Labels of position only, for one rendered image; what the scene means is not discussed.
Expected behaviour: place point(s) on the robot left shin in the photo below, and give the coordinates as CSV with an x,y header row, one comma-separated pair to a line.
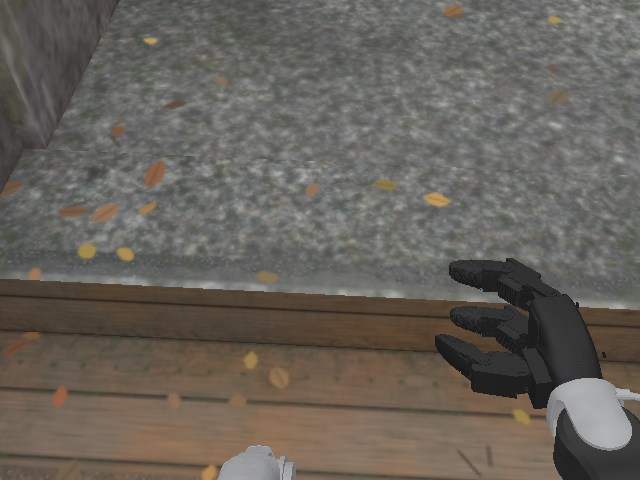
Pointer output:
x,y
257,448

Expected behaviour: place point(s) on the right robot forearm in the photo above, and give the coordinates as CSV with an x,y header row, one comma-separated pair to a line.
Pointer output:
x,y
596,438

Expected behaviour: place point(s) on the right robot hand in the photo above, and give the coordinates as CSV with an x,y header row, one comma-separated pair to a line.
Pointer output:
x,y
550,347

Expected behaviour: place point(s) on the robot left thigh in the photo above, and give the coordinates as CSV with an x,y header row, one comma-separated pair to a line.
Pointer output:
x,y
258,466

